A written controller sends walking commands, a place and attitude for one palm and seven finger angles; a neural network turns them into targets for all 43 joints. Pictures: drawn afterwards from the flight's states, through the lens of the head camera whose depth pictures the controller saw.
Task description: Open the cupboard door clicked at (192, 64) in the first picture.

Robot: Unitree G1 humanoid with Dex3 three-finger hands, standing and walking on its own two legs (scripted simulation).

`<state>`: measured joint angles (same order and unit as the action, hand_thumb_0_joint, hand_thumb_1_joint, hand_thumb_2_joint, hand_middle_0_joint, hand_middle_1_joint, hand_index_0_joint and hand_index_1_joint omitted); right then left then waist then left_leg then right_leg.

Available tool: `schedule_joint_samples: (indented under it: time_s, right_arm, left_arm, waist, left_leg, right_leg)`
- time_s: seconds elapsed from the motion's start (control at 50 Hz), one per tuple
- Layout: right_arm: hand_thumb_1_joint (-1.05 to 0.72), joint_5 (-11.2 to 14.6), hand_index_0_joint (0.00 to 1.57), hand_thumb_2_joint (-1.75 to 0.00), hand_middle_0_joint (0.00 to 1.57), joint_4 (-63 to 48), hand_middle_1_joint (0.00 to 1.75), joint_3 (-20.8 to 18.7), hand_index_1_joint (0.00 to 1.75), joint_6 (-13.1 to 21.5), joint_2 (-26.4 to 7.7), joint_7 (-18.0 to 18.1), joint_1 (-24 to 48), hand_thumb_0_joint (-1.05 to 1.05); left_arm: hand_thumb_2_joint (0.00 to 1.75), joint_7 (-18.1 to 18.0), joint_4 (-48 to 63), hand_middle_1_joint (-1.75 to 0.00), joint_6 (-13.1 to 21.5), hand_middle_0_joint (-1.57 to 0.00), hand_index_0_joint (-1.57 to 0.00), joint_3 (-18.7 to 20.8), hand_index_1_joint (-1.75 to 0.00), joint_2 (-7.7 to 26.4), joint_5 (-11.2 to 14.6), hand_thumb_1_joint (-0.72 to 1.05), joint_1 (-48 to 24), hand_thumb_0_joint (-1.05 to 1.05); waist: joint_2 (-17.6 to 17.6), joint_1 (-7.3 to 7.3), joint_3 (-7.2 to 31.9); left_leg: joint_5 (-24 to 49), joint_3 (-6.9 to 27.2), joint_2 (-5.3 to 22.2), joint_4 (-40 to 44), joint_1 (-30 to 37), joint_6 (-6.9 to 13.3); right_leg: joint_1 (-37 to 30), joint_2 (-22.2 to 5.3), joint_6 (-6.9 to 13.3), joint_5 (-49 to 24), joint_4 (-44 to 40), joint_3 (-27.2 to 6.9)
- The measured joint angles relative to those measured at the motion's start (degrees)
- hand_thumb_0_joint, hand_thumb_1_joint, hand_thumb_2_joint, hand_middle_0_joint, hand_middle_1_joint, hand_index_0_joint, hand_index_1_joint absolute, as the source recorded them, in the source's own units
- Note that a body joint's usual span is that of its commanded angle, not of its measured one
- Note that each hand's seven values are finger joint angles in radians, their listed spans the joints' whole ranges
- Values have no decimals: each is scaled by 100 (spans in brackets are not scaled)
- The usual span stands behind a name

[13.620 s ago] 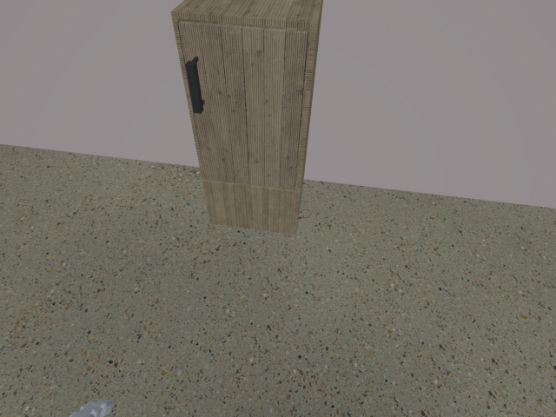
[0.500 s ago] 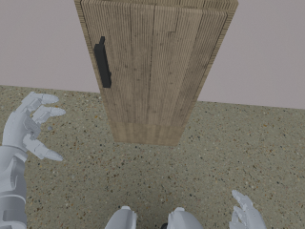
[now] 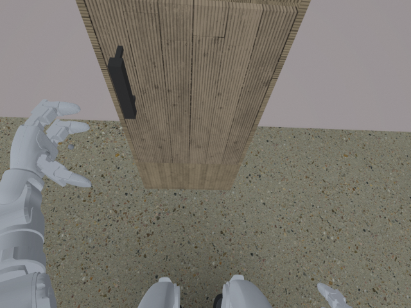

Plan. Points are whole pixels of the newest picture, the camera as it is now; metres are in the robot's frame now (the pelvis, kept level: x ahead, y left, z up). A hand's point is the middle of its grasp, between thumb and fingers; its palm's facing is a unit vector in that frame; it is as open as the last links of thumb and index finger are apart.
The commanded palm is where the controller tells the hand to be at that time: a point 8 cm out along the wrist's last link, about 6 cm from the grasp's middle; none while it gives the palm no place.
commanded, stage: move the hooked fingers beside the handle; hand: left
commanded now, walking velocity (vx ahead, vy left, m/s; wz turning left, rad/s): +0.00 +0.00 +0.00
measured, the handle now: (125, 84) +0.57 +0.19 +0.04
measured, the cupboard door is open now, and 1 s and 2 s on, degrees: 0 0 0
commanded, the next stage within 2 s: slide the fingers in behind the handle in 1.62 s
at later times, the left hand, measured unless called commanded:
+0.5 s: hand (87, 116) +0.47 +0.24 +0.05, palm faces +0.00 -1.00 -0.01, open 14.0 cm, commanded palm +0.45 +0.29 +0.05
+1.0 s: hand (96, 97) +0.52 +0.24 +0.04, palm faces -0.01 -1.00 -0.02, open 14.0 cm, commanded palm +0.50 +0.28 +0.04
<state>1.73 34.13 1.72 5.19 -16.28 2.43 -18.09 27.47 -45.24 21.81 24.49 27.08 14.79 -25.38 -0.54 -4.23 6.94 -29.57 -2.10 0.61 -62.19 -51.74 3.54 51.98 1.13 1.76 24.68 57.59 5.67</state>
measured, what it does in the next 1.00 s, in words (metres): stands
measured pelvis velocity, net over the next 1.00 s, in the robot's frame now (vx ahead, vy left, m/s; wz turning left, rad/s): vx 0.00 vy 0.01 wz -0.04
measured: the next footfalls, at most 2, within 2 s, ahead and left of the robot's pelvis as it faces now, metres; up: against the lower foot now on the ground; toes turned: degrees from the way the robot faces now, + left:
none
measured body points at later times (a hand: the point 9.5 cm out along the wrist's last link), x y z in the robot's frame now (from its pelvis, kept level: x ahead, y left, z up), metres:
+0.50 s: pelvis -0.01 +0.01 -0.01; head +0.12 +0.04 +0.42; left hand +0.46 +0.30 +0.05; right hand +0.03 -0.27 -0.11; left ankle +0.00 +0.08 -0.66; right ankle +0.03 -0.11 -0.66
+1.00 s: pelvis +0.00 +0.01 -0.02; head +0.17 +0.04 +0.40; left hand +0.52 +0.30 +0.04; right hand -0.02 -0.26 -0.11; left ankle +0.00 +0.08 -0.66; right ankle +0.03 -0.11 -0.66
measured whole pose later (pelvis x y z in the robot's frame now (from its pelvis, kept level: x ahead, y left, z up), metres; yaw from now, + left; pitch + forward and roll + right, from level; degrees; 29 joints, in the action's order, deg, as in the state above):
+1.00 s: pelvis +0.00 +0.01 -0.02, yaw -2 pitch +27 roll -5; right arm -0.7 33.6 3.6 -5.2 -16.7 0.4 -23.3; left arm 22.9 -67.9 21.5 28.6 39.4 5.7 -51.8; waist -1.8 -11.7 5.9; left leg -30.9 -2.1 2.2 -66.5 -62.4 4.2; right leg 61.9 2.6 1.2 24.3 59.6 5.7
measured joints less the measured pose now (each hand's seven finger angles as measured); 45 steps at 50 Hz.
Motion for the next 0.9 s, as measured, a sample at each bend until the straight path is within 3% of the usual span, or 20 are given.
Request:
schedule_joint_samples:
  time_s: [0.16,0.34,0.5,0.66,0.9]
  right_arm:
    - [-91,-37,21,-90,21,-77,30,31,30,-210,37,-75,-59,0]
    - [-91,-63,21,-90,21,93,30,38,30,-437,18,-105,-162,0]
    - [-91,-136,21,-90,21,146,30,87,30,-578,-6,-92,-171,0]
    - [-91,-171,21,-90,21,76,30,181,30,-762,-44,-106,-306,0]
    - [-91,-235,21,-90,21,89,30,209,30,-959,-51,-167,-468,0]
  left_arm:
    - [30,-208,-506,-120,14,-30,-31,95,-120,158,-199,-50,-459,-1]
    - [30,-320,-1160,-120,225,-30,-30,-101,-120,198,-358,-50,-1140,-1]
    - [30,-530,-1766,-120,311,-30,-31,15,-120,442,-629,-50,-1889,-1]
    - [30,-530,-2285,-120,177,-30,-31,234,-120,946,-775,-50,-2449,-1]
    - [30,-440,-2461,-120,66,-30,-30,346,-120,1271,-854,-50,-2927,-1]
  waist:
    - [-14,-96,16]
    - [-11,-129,-20]
    - [-10,-375,-71]
    - [-43,-599,-106]
    - [-92,-746,-113]
  left_leg:
    - [6,-65,14,5,-57,42]
    - [4,-16,-18,-126,-260,71]
    - [-19,3,3,-298,-568,74]
    - [-61,-10,64,-406,-831,76]
    - [-129,52,132,-514,-1123,59]
  right_leg:
    - [71,16,-42,-45,-26,-65]
    - [227,-22,-67,-44,61,-13]
    - [519,-11,-62,-39,197,11]
    - [789,44,-53,-35,274,0]
    - [1035,114,-40,-20,280,55]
